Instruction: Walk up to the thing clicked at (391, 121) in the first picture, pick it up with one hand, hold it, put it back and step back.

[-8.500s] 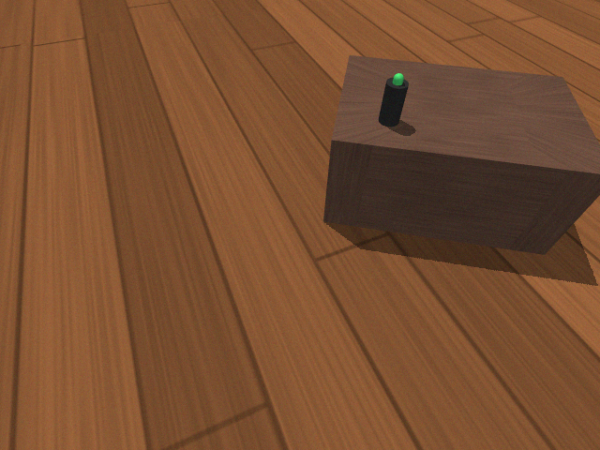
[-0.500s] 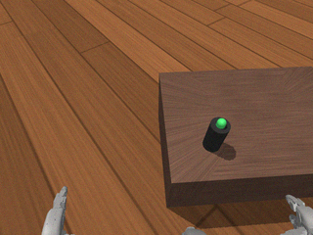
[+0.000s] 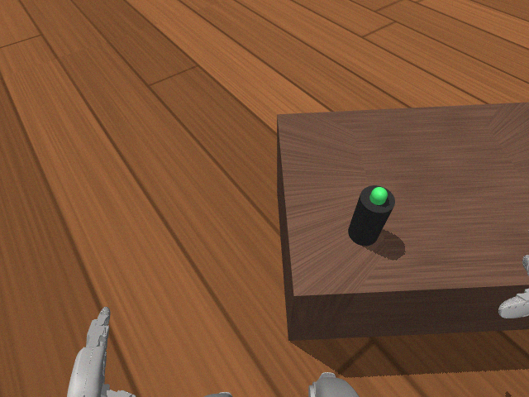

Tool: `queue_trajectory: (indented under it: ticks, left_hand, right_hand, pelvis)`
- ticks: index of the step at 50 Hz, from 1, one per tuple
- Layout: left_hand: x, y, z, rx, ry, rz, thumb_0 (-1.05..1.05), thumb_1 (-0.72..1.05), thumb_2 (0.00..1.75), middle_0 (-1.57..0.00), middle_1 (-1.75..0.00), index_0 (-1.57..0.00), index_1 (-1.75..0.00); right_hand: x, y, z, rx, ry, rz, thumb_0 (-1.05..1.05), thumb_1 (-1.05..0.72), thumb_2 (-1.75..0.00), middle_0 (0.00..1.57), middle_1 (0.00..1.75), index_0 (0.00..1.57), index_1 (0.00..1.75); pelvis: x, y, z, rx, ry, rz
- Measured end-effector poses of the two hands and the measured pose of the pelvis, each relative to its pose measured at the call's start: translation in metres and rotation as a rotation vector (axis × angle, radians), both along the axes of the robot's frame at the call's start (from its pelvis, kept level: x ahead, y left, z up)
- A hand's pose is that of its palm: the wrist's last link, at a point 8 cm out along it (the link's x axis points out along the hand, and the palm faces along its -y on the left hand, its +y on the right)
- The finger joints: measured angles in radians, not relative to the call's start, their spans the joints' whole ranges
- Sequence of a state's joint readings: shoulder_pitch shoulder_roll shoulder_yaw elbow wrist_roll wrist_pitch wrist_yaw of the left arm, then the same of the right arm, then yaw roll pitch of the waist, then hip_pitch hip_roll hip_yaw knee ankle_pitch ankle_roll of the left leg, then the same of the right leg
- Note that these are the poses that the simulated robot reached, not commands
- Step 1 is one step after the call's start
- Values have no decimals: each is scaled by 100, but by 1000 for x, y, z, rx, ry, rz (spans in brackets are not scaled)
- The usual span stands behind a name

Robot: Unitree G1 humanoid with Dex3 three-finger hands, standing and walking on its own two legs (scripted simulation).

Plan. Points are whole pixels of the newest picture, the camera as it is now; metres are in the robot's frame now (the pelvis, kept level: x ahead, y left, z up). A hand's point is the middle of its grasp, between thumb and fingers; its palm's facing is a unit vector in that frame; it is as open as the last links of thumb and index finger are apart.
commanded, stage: go down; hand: right
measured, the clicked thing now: (371, 213) +0.53 -0.22 -0.19
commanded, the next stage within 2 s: approach in 1.44 s
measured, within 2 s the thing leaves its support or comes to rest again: neither
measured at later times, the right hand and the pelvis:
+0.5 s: hand out of the picture +0.37 -0.39 +0.04, palm faces +0.23 +0.97 -0.11, open 17.3 cm; pelvis +0.00 -0.01 +0.00, yaw +2 degrees
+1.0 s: hand out of the picture +0.40 -0.40 +0.07, palm faces +0.24 +0.97 -0.07, open 17.4 cm; pelvis +0.01 -0.01 +0.00, yaw +2 degrees
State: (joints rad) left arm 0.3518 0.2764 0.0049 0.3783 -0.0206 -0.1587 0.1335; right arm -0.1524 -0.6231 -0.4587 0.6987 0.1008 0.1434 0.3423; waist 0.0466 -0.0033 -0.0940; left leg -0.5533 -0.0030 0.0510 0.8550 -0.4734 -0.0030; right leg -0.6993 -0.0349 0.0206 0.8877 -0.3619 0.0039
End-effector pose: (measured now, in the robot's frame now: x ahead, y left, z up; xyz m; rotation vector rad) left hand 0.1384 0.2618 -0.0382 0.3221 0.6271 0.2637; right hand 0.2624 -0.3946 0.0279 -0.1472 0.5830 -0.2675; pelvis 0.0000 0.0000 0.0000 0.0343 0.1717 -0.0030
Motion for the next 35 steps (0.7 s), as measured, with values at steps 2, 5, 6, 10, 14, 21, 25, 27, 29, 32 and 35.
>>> queue_trajectory:
  ticks: [2,5,6,10,14,21,25,27,29,32,35]
  left_hand:
    - [-6,2,2,6,0,15,-1,-54,5,-6,-5,-6,-6]
    - [-15,6,2,20,14,27,-1,-53,4,-6,-5,-6,-5]
    - [-18,6,1,24,27,28,-1,-53,4,-6,-5,-6,-5]
    - [-24,2,-5,22,78,20,-1,-53,4,-6,-5,-6,-5]
    - [-18,-5,0,26,65,5,-1,-53,4,-6,-5,-6,-5]
    - [-8,-5,0,46,71,-6,-1,-53,5,-6,-5,-6,-6]
    - [-6,-7,-2,46,88,-12,-1,-53,5,-6,-5,-6,-6]
    - [-6,-8,-3,43,97,-12,-1,-53,5,-6,-5,-6,-6]
    - [-6,-8,-3,44,103,-5,-1,-53,5,-6,-5,-6,-6]
    - [-6,-5,-4,51,112,8,-1,-53,5,-6,-5,-6,-6]
    - [-6,-5,-5,52,126,15,-1,-53,5,-6,-5,-6,-6]
  right_hand:
    - [12,-3,3,15,-6,13,-1,56,-2,4,6,5,6]
    - [25,-6,7,38,-24,24,-1,55,-2,5,5,5,5]
    - [28,-8,8,43,-34,24,-1,54,-2,5,5,5,5]
    - [40,-15,11,42,-80,23,-1,54,-2,5,5,5,5]
    - [50,-22,17,60,-144,8,-1,53,-2,5,5,5,5]
    - [64,-34,24,51,-187,14,-1,50,-2,6,5,5,5]
    - [73,-38,28,53,-219,19,-1,49,-3,6,5,5,5]
    - [78,-40,30,63,-241,17,-1,49,-3,6,5,5,5]
    - [84,-41,34,69,-261,17,-1,48,-3,6,5,5,5]
    - [91,-42,36,73,-272,19,-1,47,-3,6,4,5,4]
    - [96,-43,36,74,-272,20,-1,47,-2,6,4,5,4]
  pelvis:
    - [-2,-1,1,0,2,7]
    - [-3,-3,2,1,7,18]
    - [-4,-4,2,2,10,21]
    - [-6,-5,2,4,23,28]
    - [-5,-5,3,6,29,27]
    - [-1,-7,1,13,56,26]
    - [1,-9,1,18,69,24]
    - [3,-9,1,19,76,23]
    - [5,-10,1,20,81,23]
    - [8,-11,1,22,86,25]
    - [9,-12,0,25,94,28]
